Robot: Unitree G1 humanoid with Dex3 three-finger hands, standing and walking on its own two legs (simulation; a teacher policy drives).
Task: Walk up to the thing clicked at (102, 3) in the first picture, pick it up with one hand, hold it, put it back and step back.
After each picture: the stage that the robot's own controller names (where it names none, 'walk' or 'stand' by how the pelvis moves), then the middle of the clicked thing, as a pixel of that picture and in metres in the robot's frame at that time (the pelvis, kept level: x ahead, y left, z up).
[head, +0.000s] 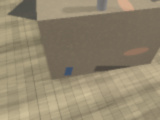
stand; out of the picture +1.02 -0.12 +0.04
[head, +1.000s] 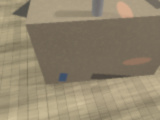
walk; out of the picture +0.91 -0.04 +0.06
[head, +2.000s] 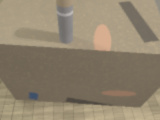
walk; (65, 18) +0.63 +0.15 +0.05
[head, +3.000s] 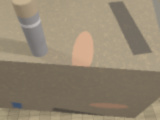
stand; (32, 29) +0.50 +0.22 +0.08
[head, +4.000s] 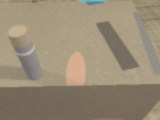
stand; (27, 55) +0.46 +0.24 +0.04
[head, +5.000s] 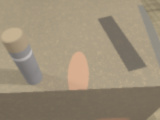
stand; (25, 60) +0.41 +0.23 +0.05
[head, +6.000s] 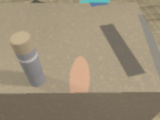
stand; (30, 62) +0.42 +0.22 +0.03
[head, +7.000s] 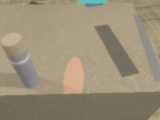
stand; (22, 63) +0.42 +0.25 +0.03
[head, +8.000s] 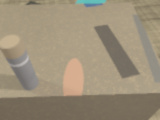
stand; (21, 65) +0.41 +0.25 +0.03
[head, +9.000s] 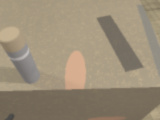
rise first; (22, 59) +0.41 +0.24 +0.04
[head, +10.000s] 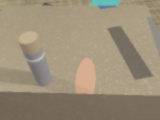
rise first; (37, 61) +0.42 +0.22 +0.04
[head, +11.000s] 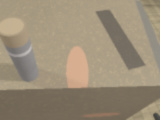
go down; (22, 54) +0.41 +0.20 +0.05
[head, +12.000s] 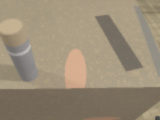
go down; (21, 54) +0.42 +0.21 +0.06
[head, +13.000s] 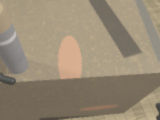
close in; (7, 44) +0.42 +0.22 +0.10
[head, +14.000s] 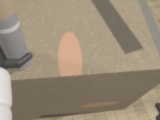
lift; (10, 35) +0.44 +0.21 +0.11
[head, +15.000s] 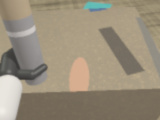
lift; (25, 43) +0.35 +0.17 +0.22
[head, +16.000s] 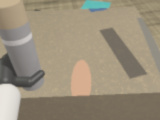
hold; (22, 50) +0.33 +0.18 +0.21
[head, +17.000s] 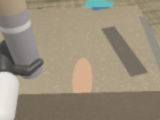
hold; (20, 38) +0.34 +0.18 +0.24
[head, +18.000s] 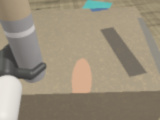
hold; (24, 42) +0.34 +0.17 +0.23
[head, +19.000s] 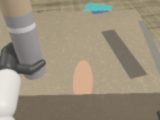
crouch; (25, 39) +0.36 +0.18 +0.22
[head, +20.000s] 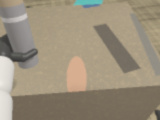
lower; (18, 30) +0.44 +0.19 +0.20
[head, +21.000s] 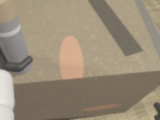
lower; (11, 39) +0.44 +0.20 +0.11
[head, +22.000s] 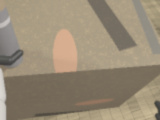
lower; (0, 32) +0.46 +0.22 +0.11
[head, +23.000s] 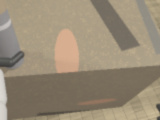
lower; (1, 34) +0.45 +0.22 +0.11
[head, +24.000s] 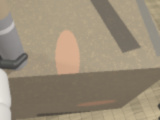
lower; (5, 36) +0.44 +0.21 +0.11
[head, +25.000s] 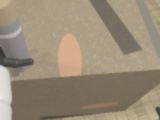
open; (11, 39) +0.44 +0.20 +0.10
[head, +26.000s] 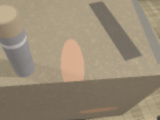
sink last; (16, 47) +0.42 +0.20 +0.09
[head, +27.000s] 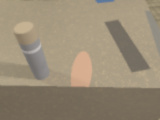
stand; (34, 54) +0.44 +0.22 +0.07
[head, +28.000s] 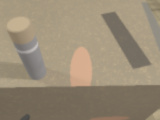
stand; (30, 52) +0.42 +0.20 +0.08
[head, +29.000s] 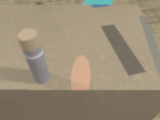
stand; (35, 59) +0.44 +0.21 +0.04
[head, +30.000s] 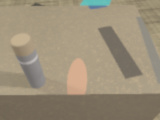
stand; (30, 64) +0.42 +0.22 +0.03
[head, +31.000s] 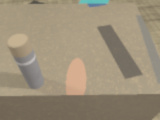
stand; (28, 64) +0.41 +0.23 +0.03
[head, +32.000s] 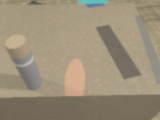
stand; (26, 65) +0.41 +0.23 +0.03
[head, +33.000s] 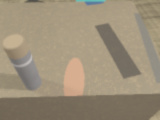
stand; (25, 65) +0.40 +0.23 +0.03
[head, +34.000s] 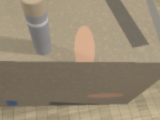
walk; (38, 27) +0.50 +0.16 +0.05
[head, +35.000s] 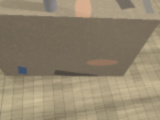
walk; out of the picture +0.79 +0.20 +0.05
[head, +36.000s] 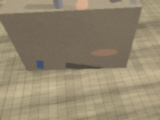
walk; out of the picture +1.09 +0.24 +0.05
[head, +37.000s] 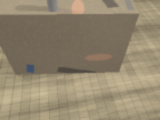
stand; out of the picture +1.02 +0.21 +0.04
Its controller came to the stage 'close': yes
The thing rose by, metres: 0.21
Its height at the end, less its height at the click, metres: +0.00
